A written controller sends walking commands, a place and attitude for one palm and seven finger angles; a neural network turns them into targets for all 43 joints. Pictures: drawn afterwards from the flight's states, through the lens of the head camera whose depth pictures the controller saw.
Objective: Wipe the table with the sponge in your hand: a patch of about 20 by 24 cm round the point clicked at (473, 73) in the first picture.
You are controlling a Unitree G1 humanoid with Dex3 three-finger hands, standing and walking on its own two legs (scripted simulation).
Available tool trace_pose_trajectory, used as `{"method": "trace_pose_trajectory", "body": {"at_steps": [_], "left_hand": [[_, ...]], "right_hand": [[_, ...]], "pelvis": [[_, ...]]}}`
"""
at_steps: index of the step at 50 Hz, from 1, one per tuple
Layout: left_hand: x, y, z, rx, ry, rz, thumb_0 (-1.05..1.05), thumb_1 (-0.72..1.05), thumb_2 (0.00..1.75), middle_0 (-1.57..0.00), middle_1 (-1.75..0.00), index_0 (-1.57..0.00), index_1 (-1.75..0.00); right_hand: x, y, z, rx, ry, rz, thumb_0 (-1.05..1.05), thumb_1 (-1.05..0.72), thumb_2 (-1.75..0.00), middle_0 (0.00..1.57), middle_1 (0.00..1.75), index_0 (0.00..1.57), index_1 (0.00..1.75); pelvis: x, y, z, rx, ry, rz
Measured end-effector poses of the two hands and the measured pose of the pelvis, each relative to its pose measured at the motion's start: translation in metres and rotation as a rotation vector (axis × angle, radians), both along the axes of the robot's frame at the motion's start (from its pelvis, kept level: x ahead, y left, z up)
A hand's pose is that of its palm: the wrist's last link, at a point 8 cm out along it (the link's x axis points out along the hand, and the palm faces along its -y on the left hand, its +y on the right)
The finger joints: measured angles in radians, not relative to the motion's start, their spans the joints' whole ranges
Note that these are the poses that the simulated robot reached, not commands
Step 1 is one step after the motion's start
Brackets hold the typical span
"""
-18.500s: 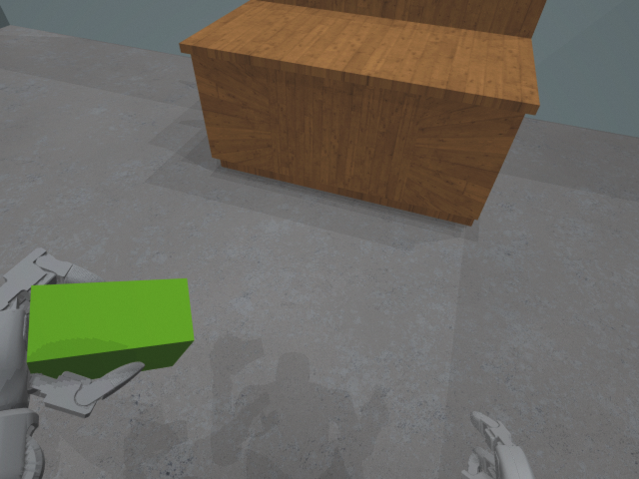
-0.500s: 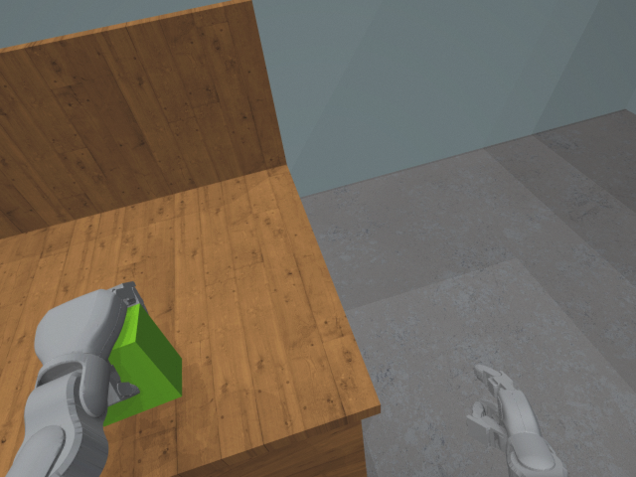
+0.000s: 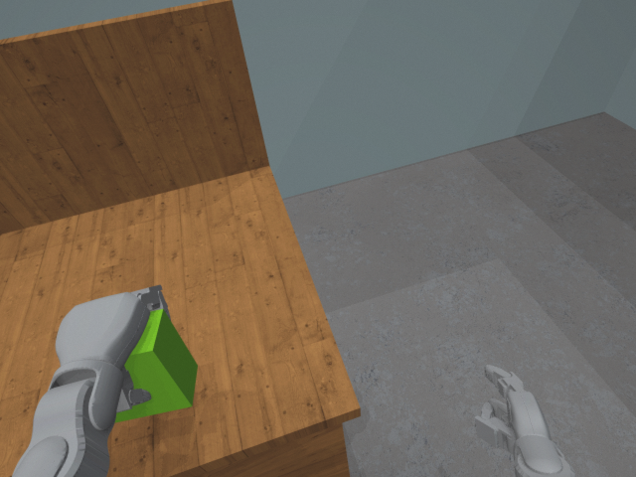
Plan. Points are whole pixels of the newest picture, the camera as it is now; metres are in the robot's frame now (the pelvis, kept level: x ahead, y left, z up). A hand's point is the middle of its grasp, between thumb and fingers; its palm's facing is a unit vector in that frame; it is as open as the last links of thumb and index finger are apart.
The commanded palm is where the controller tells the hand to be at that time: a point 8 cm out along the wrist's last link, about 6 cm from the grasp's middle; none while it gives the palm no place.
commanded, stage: move the sponge above the wiping area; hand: left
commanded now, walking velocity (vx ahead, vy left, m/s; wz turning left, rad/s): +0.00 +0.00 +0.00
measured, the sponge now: (144, 376) +0.21 +0.27 +0.02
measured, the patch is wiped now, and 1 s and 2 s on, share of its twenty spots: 0.00 0.00 0.00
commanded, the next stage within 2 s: none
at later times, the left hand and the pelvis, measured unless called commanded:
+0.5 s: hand (116, 351) +0.22 +0.29 +0.07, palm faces +0.03 -0.06 -1.00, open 10.3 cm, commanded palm +0.19 +0.29 +0.13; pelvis +0.00 +0.01 +0.00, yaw +0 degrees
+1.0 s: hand (104, 360) +0.21 +0.31 +0.05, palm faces +0.03 -0.07 -1.00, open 10.3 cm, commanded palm +0.18 +0.30 +0.10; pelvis +0.00 +0.02 +0.00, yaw +0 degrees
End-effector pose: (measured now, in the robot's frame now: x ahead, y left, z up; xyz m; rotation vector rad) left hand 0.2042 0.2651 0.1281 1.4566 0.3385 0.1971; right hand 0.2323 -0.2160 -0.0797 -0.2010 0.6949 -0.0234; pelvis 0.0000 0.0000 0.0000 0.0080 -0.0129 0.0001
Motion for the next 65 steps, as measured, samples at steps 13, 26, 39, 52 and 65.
{"method": "trace_pose_trajectory", "body": {"at_steps": [13, 26, 39, 52, 65], "left_hand": [[-0.012, 0.040, 0.000, 0.011, -0.022, 0.220, 0.00, -0.51, 1.03, -0.69, -1.32, -0.72, -1.31], [-0.005, 0.026, -0.004, 0.056, -0.119, 0.037, 0.00, -0.51, 1.03, -0.70, -1.31, -0.73, -1.30], [-0.019, 0.030, -0.041, -0.039, 0.076, 0.093, 0.00, -0.51, 1.03, -0.69, -1.32, -0.72, -1.31], [-0.015, 0.045, -0.026, 0.033, -0.059, 0.172, 0.00, -0.51, 1.03, -0.69, -1.32, -0.72, -1.31], [-0.018, 0.027, -0.056, 0.013, 0.026, 0.024, 0.00, -0.51, 1.04, -0.70, -1.31, -0.73, -1.30]], "right_hand": [[-0.008, 0.004, -0.007, 0.046, 0.033, -0.021, 0.01, -0.91, -0.90, 0.20, 0.30, 0.20, 0.30], [-0.010, 0.020, -0.003, 0.021, 0.041, -0.003, 0.01, -0.91, -0.90, 0.20, 0.30, 0.20, 0.30], [-0.010, 0.021, -0.002, 0.005, 0.031, 0.002, 0.01, -0.91, -0.90, 0.20, 0.30, 0.20, 0.30], [-0.020, 0.022, -0.009, 0.057, 0.072, -0.032, 0.01, -0.91, -0.90, 0.20, 0.30, 0.20, 0.30], [-0.022, 0.007, -0.009, -0.030, 0.072, -0.020, 0.01, -0.91, -0.90, 0.20, 0.30, 0.20, 0.30]], "pelvis": [[0.001, 0.004, 0.000, -0.003, 0.002, 0.000], [-0.001, 0.010, 0.000, -0.010, 0.006, -0.007], [-0.003, 0.018, 0.000, -0.010, 0.009, 0.004], [-0.001, 0.016, -0.001, -0.012, 0.011, -0.009], [-0.003, 0.011, -0.003, -0.016, 0.018, 0.004]]}}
